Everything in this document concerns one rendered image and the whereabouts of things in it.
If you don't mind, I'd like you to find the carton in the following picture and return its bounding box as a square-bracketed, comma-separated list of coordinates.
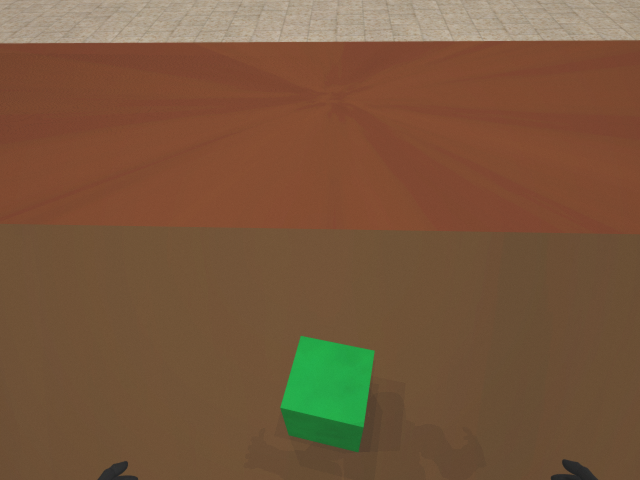
[280, 336, 375, 452]

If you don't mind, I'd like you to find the robot right hand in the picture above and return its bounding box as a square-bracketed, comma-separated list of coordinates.
[551, 459, 598, 480]

